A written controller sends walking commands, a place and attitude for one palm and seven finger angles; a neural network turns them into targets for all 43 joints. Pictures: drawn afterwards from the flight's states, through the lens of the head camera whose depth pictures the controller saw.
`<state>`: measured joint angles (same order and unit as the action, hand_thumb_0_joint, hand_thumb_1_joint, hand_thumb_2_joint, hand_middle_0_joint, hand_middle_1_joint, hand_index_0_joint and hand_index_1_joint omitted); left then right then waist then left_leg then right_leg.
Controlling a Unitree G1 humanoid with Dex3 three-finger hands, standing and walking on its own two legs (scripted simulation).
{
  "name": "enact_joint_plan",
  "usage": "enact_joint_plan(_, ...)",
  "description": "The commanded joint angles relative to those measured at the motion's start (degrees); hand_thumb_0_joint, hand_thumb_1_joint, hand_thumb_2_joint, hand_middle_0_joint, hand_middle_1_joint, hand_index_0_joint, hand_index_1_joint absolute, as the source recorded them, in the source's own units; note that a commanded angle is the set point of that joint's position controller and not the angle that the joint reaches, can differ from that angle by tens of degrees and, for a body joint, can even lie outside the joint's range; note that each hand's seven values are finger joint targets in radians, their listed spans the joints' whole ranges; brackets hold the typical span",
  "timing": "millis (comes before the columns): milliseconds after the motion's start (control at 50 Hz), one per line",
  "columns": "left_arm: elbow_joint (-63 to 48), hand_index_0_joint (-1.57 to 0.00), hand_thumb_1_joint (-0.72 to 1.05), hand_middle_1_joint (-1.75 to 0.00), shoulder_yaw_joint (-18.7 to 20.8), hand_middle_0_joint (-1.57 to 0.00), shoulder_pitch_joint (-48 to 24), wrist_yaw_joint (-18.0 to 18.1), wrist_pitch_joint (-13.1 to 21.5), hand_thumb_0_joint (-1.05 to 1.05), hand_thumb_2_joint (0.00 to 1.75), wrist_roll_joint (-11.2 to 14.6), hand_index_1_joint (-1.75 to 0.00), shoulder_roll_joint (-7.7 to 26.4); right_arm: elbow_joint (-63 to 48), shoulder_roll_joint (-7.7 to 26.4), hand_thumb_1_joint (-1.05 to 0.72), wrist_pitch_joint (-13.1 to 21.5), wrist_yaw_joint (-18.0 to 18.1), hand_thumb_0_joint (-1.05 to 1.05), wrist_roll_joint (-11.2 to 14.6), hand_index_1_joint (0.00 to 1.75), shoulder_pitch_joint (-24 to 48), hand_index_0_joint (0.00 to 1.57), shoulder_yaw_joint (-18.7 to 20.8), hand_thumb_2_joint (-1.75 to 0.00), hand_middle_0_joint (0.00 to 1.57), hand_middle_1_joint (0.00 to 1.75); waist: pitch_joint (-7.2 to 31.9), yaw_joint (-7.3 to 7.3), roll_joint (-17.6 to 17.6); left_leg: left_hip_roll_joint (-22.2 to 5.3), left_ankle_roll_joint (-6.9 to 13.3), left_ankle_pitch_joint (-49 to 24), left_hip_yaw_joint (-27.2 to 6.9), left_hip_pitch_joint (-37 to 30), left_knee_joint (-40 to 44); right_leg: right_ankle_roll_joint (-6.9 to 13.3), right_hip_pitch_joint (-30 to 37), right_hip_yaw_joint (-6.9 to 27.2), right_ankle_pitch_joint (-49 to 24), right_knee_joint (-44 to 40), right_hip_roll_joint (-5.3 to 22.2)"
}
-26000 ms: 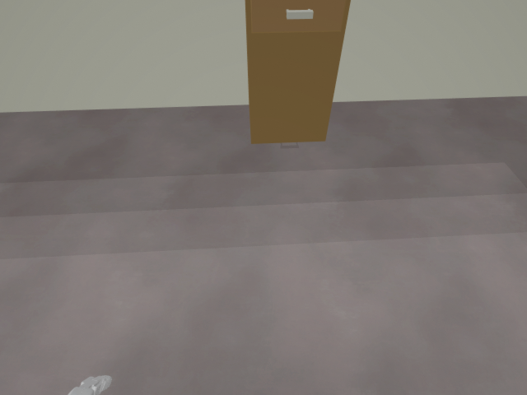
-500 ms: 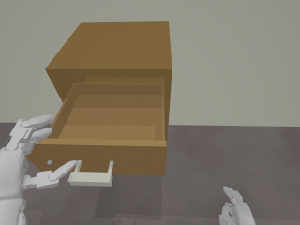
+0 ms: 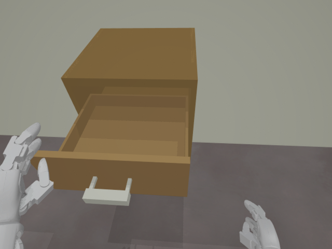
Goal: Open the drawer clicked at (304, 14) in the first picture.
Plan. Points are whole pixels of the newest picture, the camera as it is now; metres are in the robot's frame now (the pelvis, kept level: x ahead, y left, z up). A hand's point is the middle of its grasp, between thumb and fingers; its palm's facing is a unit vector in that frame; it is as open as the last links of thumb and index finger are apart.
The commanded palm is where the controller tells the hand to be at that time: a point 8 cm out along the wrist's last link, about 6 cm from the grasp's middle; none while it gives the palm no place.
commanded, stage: step back with the hand held close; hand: left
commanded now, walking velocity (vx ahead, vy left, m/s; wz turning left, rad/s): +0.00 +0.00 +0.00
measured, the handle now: (109, 188) +0.26 +0.19 -0.02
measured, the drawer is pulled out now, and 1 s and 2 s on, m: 0.30 0.30 0.30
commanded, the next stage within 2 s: stop stepping back and stand still in 1.34 s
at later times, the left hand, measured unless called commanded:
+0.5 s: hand (44, 192) +0.17 +0.24 +0.15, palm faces +0.25 -0.81 -0.52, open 7.4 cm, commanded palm +0.10 +0.29 +0.17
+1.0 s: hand (1, 241) +0.09 +0.25 +0.16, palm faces +0.41 -0.79 -0.45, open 7.4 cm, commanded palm +0.02 +0.29 +0.17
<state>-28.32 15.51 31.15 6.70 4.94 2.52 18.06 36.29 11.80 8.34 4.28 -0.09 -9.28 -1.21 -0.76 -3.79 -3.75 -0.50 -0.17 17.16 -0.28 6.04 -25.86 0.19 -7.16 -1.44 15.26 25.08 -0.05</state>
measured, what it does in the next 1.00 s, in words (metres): walks backwards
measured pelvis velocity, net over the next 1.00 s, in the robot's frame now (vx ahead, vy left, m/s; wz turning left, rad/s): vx -0.11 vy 0.01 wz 0.00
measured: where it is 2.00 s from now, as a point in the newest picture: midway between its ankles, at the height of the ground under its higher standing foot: outside the picture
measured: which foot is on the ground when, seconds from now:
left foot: down 0.00-1.00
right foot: down 0.00-0.90, up 0.92-1.00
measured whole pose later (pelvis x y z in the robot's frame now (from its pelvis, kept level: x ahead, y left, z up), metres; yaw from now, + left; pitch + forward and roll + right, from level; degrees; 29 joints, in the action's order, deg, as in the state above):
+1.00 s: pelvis -0.11 +0.01 -0.02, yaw +0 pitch +1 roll -1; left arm -33.4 22.4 33.8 10.8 13.2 0.9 22.7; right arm 33.0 10.9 7.5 4.3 -0.8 -13.8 -0.7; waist 0.4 1.1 -0.2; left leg -0.7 0.9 11.7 -0.3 25.6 -36.4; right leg -0.3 -23.0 0.0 20.3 40.6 -1.3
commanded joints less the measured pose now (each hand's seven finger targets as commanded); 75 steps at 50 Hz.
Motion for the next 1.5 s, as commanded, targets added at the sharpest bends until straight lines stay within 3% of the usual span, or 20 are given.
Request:
enact_joint_plan(0, -12.36, -0.20, 0.90, -0.30, 7.22, -0.20, -3.72, 1.29, 3.82, 0.00, 0.90, -0.01, -0.30, 9.67, -9.39, 5.48, -0.90, 3.33, 0.53, 0.00, 0.34, 0.30, 7.31, 0.20, 2.07, -0.90, 0.20, 0.30, 4.14, 0.33, 0.13, -1.80, 0.13, -16.42, 0.96, 0.70, 3.51, 0.69, 0.95, -1.31, -13.18, -3.00, 1.05)
enact_joint_plan(60, -11.83, -0.20, 0.90, -0.30, 6.76, -0.20, -2.98, 1.13, 3.79, 0.00, 0.90, 0.08, -0.30, 9.02, -9.53, 5.43, -0.90, 3.24, 0.33, 0.00, 0.42, 0.30, 7.24, 0.20, 2.07, -0.90, 0.20, 0.30, 3.93, 0.28, 0.24, -1.81, 0.19, -16.19, 0.83, 1.01, 3.48, 0.63, 0.60, -1.39, -12.80, -2.79, 1.03)
enact_joint_plan(80, -15.38, -0.20, 0.90, -0.30, 16.65, -0.20, -13.58, 1.52, 7.45, 0.00, 0.90, 0.49, -0.30, 18.07, -11.66, 6.71, -0.90, 2.38, -0.17, 0.00, 1.15, 0.30, 4.33, 0.20, 1.63, -0.90, 0.20, 0.30, -1.78, 2.53, -3.29, -2.01, 1.20, -10.28, 0.07, 5.52, 2.63, 0.70, -4.43, 3.46, -13.84, -5.33, 3.37)
enact_joint_plan(120, -9.45, -0.20, 0.90, -0.30, 10.77, -0.20, -4.10, 0.52, 7.76, 0.00, 0.90, 0.10, -0.30, 11.17, -10.31, 6.46, -0.90, 1.19, 0.21, 0.00, 0.72, 0.30, 5.58, 0.20, 2.35, -0.90, 0.20, 0.30, 0.65, 3.45, 7.12, -2.07, 1.83, -9.51, -0.40, 3.64, 0.56, 0.70, -6.21, 5.14, -15.92, -6.51, 4.96)
enact_joint_plan(360, -16.79, -0.20, 0.90, -0.30, 13.76, -0.20, 7.68, 1.31, 9.25, 0.00, 0.90, 0.33, -0.30, 13.40, -14.24, 7.02, -0.90, -2.40, 0.15, 0.00, 1.13, 0.30, 6.02, 0.20, 4.37, -0.90, 0.20, 0.30, 13.61, 3.42, 2.94, -5.03, 1.46, -30.02, -1.51, 5.05, -1.76, 0.64, -0.60, 2.53, -28.77, 4.12, 5.18)
enact_joint_plan(580, -17.18, -0.20, 0.90, -0.30, 11.91, -0.20, 6.98, 3.44, 9.64, 0.00, 0.90, -0.24, -0.30, 11.25, -13.54, 7.38, -0.90, -0.94, 0.98, 0.00, -0.19, 0.30, 4.19, 0.20, 4.41, -0.90, 0.20, 0.30, 7.25, 3.98, -1.19, -7.26, 3.02, -10.06, -4.62, 18.79, 1.79, 0.60, -3.75, 3.28, -9.27, 6.93, 3.16)
enact_joint_plan(760, -17.90, -0.20, 0.90, -0.30, 10.71, -0.20, 1.44, 5.14, 10.80, 0.00, 0.90, -1.03, -0.30, 11.94, -12.42, 7.13, -0.90, 0.36, 1.16, 0.00, -0.47, 0.30, 1.64, 0.20, 3.78, -0.90, 0.20, 0.30, 4.16, 5.07, 7.05, -1.06, 1.53, 11.30, -2.58, 12.74, -8.92, 4.44, -20.76, 13.11, 14.59, -8.17, 10.14)
enact_joint_plan(880, -17.62, -0.20, 0.90, -0.30, 11.84, -0.20, 0.64, 5.39, 11.76, 0.00, 0.90, -1.66, -0.30, 11.68, -13.08, 7.07, -0.90, 1.94, 1.12, 0.00, -0.04, 0.30, 3.51, 0.20, 3.29, -0.90, 0.20, 0.30, 4.07, 4.12, -9.42, -14.54, 6.26, 16.87, -14.43, 33.56, 13.15, -0.98, -1.78, 1.55, 6.27, 18.88, -1.12)
enact_joint_plan(920, -17.43, -0.20, 0.90, -0.30, 12.01, -0.20, 1.57, 5.11, 12.04, 0.00, 0.90, -1.83, -0.30, 11.30, -12.90, 7.14, -0.90, 2.51, 0.84, 0.00, -0.67, 0.30, 2.78, 0.20, 3.57, -0.90, 0.20, 0.30, 3.79, 4.08, -7.25, -15.00, 7.24, 15.27, -13.81, 35.16, 11.70, -0.76, -1.26, 2.04, 7.05, 21.73, -1.65)
enact_joint_plan(1020, -16.91, -0.20, 0.90, -0.30, 12.16, -0.20, 2.61, 3.12, 12.57, 0.00, 0.90, -0.31, -0.30, 12.23, -10.03, 7.74, -0.90, 3.66, -0.67, 0.00, -0.14, 0.30, 3.08, 0.20, 3.31, -0.90, 0.20, 0.30, 5.69, 3.80, -1.72, -11.34, 5.01, -3.91, -8.49, 21.84, -0.28, 0.49, -6.74, 3.69, -3.29, 4.64, 1.91)
enact_joint_plan(1080, -18.02, -0.20, 0.90, -0.30, 11.71, -0.20, 1.50, 2.36, 12.80, 0.00, 0.90, 0.68, -0.30, 13.44, -9.79, 6.97, -0.90, 3.77, -1.34, 0.00, 1.34, 0.30, 2.33, 0.20, 4.06, -0.90, 0.20, 0.30, 9.42, 4.39, 11.89, -0.65, -0.09, 0.50, -0.11, 16.95, -16.65, 7.25, -11.81, 19.57, -11.73, -6.25, 14.86)
enact_joint_plan(1120, -16.41, -0.20, 0.90, -0.30, 12.06, -0.20, 3.68, 2.65, 12.06, 0.00, 0.90, 0.43, -0.30, 13.93, -9.25, 5.84, -0.90, 2.27, -1.49, 0.00, 1.27, 0.30, 4.48, 0.20, 4.36, -0.90, 0.20, 0.30, 9.14, 3.30, 14.33, 2.02, -0.76, 9.90, -1.83, 18.62, -33.55, 12.16, -13.06, 21.53, -13.29, -9.41, 21.61)
enact_joint_plan(1160, -16.59, -0.20, 0.90, -0.30, 13.75, -0.20, 4.95, 2.62, 11.55, 0.00, 0.90, -0.27, -0.30, 14.08, -10.23, 3.75, -0.90, 0.87, -1.08, 0.00, 0.68, 0.30, 5.61, 0.20, 3.12, -0.90, 0.20, 0.30, 7.44, 3.96, 14.21, 0.39, -0.77, 10.89, -2.33, 19.30, -28.77, 10.67, -12.40, 16.03, -19.61, -6.57, 18.49)
enact_joint_plan(1220, -16.42, -0.20, 0.90, -0.30, 13.16, -0.20, 5.82, 2.61, 11.30, 0.00, 0.90, -0.24, -0.30, 12.91, -9.56, 3.70, -0.90, -1.07, 0.14, 0.00, 0.66, 0.30, 5.30, 0.20, 1.76, -0.90, 0.20, 0.30, 6.42, 5.51, 9.02, 0.52, -0.59, -0.61, 0.90, 13.29, 1.92, 3.56, -9.34, 6.00, -23.13, 2.71, 9.35)
enact_joint_plan(1240, -18.00, -0.20, 0.90, -0.30, 12.53, -0.20, 5.06, 2.71, 11.83, 0.00, 0.90, 0.07, -0.30, 12.65, -9.55, 4.91, -0.90, -1.14, 0.39, 0.00, 0.62, 0.30, 5.09, 0.20, 2.57, -0.90, 0.20, 0.30, 6.66, 5.74, 1.29, -3.35, 0.14, -11.69, -1.53, 11.70, 9.14, 1.09, -7.96, 3.81, -19.21, 8.89, 5.70)
enact_joint_plan(1260, -21.29, -0.20, 0.90, -0.30, 12.47, -0.20, 3.30, 2.88, 12.66, 0.00, 0.90, -0.28, -0.30, 13.22, -10.24, 6.37, -0.90, -0.49, 0.22, 0.00, -0.07, 0.30, 5.17, 0.20, 3.71, -0.90, 0.20, 0.30, 7.87, 4.90, -10.30, -14.59, 4.31, -28.57, -13.54, 10.98, 9.27, -1.29, -12.22, 1.23, -5.00, 17.96, 1.29)
enact_joint_plan(1280, -21.33, -0.20, 0.90, -0.30, 12.56, -0.20, 3.99, 3.09, 12.65, 0.00, 0.90, -0.89, -0.30, 13.91, -9.67, 5.71, -0.90, 0.18, 0.02, 0.00, -0.76, 0.30, 4.51, 0.20, 4.72, -0.90, 0.20, 0.30, 10.32, 4.93, -12.65, -21.43, 7.76, -42.35, -16.90, 5.88, 5.32, -1.18, -18.42, 3.08, 11.97, 27.58, -0.13)
enact_joint_plan(1300, -22.01, -0.20, 0.90, -0.30, 12.79, -0.20, 5.26, 2.94, 13.39, 0.00, 0.90, 0.14, -0.30, 13.34, -9.27, 6.17, -0.90, 1.32, -0.77, 0.00, -0.74, 0.30, 2.40, 0.20, 5.10, -0.90, 0.20, 0.30, 12.27, 4.46, -9.09, -21.53, 9.67, -46.12, -12.48, 3.74, 3.40, -0.81, -19.59, 4.93, 15.47, 33.96, -1.35)
enact_joint_plan(1420, -25.88, -0.20, 0.90, -0.30, 11.23, -0.20, 3.67, 2.51, 10.90, 0.00, 0.90, 1.06, -0.30, 11.37, -7.60, 6.47, -0.90, 3.64, -1.95, 0.00, -0.37, 0.30, 3.52, 0.20, 4.81, -0.90, 0.20, 0.30, 10.11, 3.81, -8.78, -17.32, 7.40, -39.53, -6.24, 3.75, 2.49, -1.82, -17.97, 1.50, 10.97, 26.76, -0.61)
enact_joint_plan(1480, -21.36, -0.20, 0.90, -0.30, 12.33, -0.20, 6.59, 2.90, 9.12, 0.00, 0.90, 0.89, -0.30, 11.95, -8.81, 6.96, -0.90, 2.97, -2.10, 0.00, 0.30, 0.30, 2.57, 0.20, 3.94, -0.90, 0.20, 0.30, 7.42, 3.93, -8.46, -14.03, 5.46, -9.95, -4.07, 11.76, 3.19, -1.78, -8.37, -0.36, 8.55, 10.43, -0.26)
